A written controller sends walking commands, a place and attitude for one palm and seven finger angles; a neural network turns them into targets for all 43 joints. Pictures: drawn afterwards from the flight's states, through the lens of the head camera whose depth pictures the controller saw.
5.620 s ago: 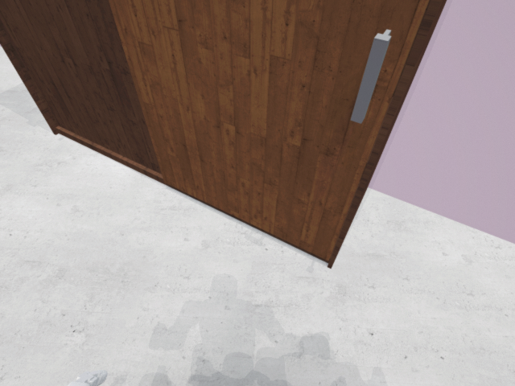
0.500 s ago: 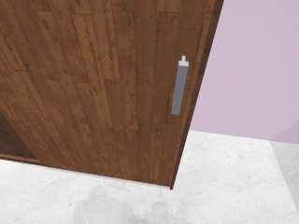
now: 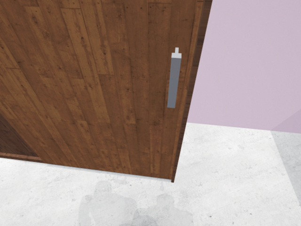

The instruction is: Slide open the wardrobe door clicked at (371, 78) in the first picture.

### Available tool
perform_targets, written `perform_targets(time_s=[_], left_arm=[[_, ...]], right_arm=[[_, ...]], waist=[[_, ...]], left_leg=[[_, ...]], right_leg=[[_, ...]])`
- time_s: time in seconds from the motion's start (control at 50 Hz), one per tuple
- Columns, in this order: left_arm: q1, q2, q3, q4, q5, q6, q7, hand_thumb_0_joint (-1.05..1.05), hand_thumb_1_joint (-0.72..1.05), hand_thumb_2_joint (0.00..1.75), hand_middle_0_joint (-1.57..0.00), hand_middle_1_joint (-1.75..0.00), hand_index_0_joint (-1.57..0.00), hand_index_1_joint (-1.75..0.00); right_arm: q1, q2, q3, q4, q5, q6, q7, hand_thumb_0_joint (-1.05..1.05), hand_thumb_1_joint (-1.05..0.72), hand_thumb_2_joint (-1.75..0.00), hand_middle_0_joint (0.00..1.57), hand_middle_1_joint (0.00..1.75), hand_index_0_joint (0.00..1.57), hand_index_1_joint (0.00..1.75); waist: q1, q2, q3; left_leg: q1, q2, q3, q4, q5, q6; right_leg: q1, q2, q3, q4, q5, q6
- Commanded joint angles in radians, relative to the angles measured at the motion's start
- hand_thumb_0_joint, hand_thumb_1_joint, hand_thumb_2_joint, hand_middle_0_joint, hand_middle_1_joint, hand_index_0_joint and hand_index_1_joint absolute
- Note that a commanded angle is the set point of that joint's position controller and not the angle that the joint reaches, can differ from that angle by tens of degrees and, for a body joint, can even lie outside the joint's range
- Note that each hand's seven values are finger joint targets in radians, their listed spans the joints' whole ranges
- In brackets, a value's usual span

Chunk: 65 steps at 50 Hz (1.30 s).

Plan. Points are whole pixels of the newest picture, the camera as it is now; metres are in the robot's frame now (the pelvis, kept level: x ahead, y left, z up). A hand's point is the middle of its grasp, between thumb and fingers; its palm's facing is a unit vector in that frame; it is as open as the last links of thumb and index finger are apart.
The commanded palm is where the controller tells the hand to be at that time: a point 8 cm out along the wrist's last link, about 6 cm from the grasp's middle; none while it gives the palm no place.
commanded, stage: look again from close up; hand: right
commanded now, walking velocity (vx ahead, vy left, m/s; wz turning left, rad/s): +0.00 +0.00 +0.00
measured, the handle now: (173, 79) +0.53 -0.04 +0.12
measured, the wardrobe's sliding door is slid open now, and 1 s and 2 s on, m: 0.00 0.00 0.00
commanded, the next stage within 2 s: none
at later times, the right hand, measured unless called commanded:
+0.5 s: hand out of the picture -0.01 -0.17 -0.18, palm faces +0.03 +0.99 -0.17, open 7.4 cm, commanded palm none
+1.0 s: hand out of the picture -0.01 -0.17 -0.18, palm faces +0.03 +0.98 -0.18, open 7.4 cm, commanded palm none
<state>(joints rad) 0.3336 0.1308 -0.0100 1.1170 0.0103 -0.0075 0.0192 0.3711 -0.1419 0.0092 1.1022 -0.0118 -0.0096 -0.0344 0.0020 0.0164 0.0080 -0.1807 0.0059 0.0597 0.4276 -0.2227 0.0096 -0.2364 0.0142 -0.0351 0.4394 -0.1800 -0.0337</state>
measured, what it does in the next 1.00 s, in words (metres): stands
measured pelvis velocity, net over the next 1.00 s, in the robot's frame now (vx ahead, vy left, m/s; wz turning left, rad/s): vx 0.00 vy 0.00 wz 0.00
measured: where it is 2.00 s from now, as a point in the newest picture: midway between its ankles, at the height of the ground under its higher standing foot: outside the picture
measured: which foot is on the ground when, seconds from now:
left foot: down 0.00-1.00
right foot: down 0.00-1.00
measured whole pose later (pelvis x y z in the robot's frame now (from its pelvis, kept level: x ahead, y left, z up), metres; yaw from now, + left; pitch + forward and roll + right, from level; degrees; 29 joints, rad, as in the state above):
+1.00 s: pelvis +0.00 +0.00 +0.00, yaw +0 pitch -1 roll +0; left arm 0.28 0.15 -0.01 1.12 0.01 -0.01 0.02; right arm 0.33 -0.15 0.01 1.10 -0.01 -0.01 -0.03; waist 0.00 0.01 0.02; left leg -0.17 0.02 0.06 0.41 -0.22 0.01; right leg -0.22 0.02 -0.04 0.40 -0.17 -0.04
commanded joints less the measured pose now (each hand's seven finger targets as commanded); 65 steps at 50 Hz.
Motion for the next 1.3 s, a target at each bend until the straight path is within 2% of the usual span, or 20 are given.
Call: perform_targets(time_s=[0.0, 0.36, 0.5, 0.54, 0.66, 0.76, 0.84, 1.08, 1.12, 1.28], left_arm=[[0.042, 0.102, 0.019, -0.037, 0.001, -0.019, 0.008, 0.0, 0.9, 0.9, -0.2, -0.3, -0.2, -0.3], [0.024, 0.112, 0.025, -0.04, 0.001, -0.023, 0.007, 0.0, 0.9, 0.9, -0.2, -0.3, -0.2, -0.3], [0.007, 0.123, 0.026, -0.044, 0.002, -0.02, 0.005, 0.0, 0.9, 0.9, -0.2, -0.3, -0.2, -0.3], [0.01, 0.128, 0.027, -0.044, 0.003, -0.02, 0.005, 0.0, 0.9, 0.9, -0.2, -0.3, -0.2, -0.3], [0.005, 0.131, 0.027, -0.043, 0.001, -0.021, 0.004, 0.0, 0.9, 0.9, -0.2, -0.3, -0.2, -0.3], [0.0, 0.13, 0.023, -0.039, 0.0, -0.02, 0.004, 0.0, 0.9, 0.9, -0.2, -0.3, -0.2, -0.3], [-0.004, 0.13, 0.022, -0.034, 0.0, -0.021, 0.004, 0.0, 0.9, 0.9, -0.2, -0.3, -0.2, -0.3], [-0.011, 0.128, 0.018, -0.026, -0.001, -0.025, 0.005, 0.0, 0.9, 0.9, -0.2, -0.3, -0.2, -0.3], [-0.016, 0.126, 0.018, -0.024, 0.0, -0.023, 0.005, 0.0, 0.9, 0.9, -0.2, -0.3, -0.2, -0.3], [-0.015, 0.126, 0.016, -0.021, 0.001, -0.022, 0.006, 0.0, 0.9, 0.9, -0.2, -0.3, -0.2, -0.3]], right_arm=[[0.068, -0.083, -0.013, -0.035, -0.003, -0.018, -0.009, 0.0, -0.9, -0.9, 0.2, 0.3, 0.2, 0.3], [0.043, -0.085, -0.018, -0.044, -0.006, -0.019, -0.01, 0.0, -0.9, -0.9, 0.2, 0.3, 0.2, 0.3], [0.039, -0.09, -0.018, -0.043, -0.007, -0.017, -0.008, 0.0, -0.9, -0.9, 0.2, 0.3, 0.2, 0.3], [0.039, -0.094, -0.02, -0.043, -0.007, -0.018, -0.007, 0.0, -0.9, -0.9, 0.2, 0.3, 0.2, 0.3], [0.036, -0.097, -0.019, -0.042, -0.008, -0.019, -0.007, 0.0, -0.9, -0.9, 0.2, 0.3, 0.2, 0.3], [0.034, -0.102, -0.018, -0.041, -0.006, -0.021, -0.007, 0.0, -0.9, -0.9, 0.2, 0.3, 0.2, 0.3], [0.028, -0.108, -0.018, -0.041, -0.004, -0.023, -0.006, 0.0, -0.9, -0.9, 0.2, 0.3, 0.2, 0.3], [0.021, -0.115, -0.018, -0.041, -0.003, -0.027, -0.007, 0.0, -0.9, -0.9, 0.2, 0.3, 0.2, 0.3], [0.017, -0.113, -0.018, -0.039, -0.003, -0.025, -0.006, 0.0, -0.9, -0.9, 0.2, 0.3, 0.2, 0.3], [0.015, -0.115, -0.018, -0.04, -0.003, -0.025, -0.005, 0.0, -0.9, -0.9, 0.2, 0.3, 0.2, 0.3]], waist=[[-0.006, -0.032, 0.085], [-0.004, -0.023, 0.069], [-0.005, -0.026, 0.092], [-0.003, -0.034, 0.079], [-0.005, -0.03, 0.061], [-0.005, 0.002, 0.072], [-0.002, -0.014, 0.061], [-0.006, -0.01, 0.042], [-0.007, -0.019, 0.063], [-0.006, -0.017, 0.065]], left_leg=[[-0.034, 0.096, -0.109, -0.09, -0.049, 0.032], [-0.02, 0.097, -0.1, -0.079, 0.002, 0.027], [-0.033, 0.098, -0.1, -0.087, -0.02, 0.026], [-0.029, 0.097, -0.101, -0.087, -0.02, 0.025], [-0.017, 0.098, -0.099, -0.086, -0.009, 0.025], [-0.027, 0.103, -0.104, -0.097, -0.015, 0.027], [-0.03, 0.107, -0.113, -0.102, -0.015, 0.029], [-0.004, 0.111, -0.113, -0.104, 0.039, 0.029], [-0.018, 0.109, -0.113, -0.11, 0.013, 0.028], [-0.016, 0.107, -0.116, -0.114, 0.013, 0.029]], right_leg=[[-0.073, -0.106, 0.125, -0.128, -0.114, 0.002], [-0.046, -0.113, 0.134, -0.143, -0.074, -0.002], [-0.058, -0.112, 0.143, -0.166, -0.125, -0.001], [-0.053, -0.113, 0.144, -0.169, -0.132, -0.001], [-0.04, -0.114, 0.145, -0.165, -0.109, -0.002], [-0.03, -0.109, 0.132, -0.151, -0.076, -0.001], [-0.015, -0.103, 0.124, -0.139, -0.052, 0.002], [0.006, -0.106, 0.109, -0.116, 0.043, 0.004], [0.0, -0.105, 0.112, -0.124, 0.013, 0.006], [0.0, -0.105, 0.108, -0.124, 0.011, 0.008]])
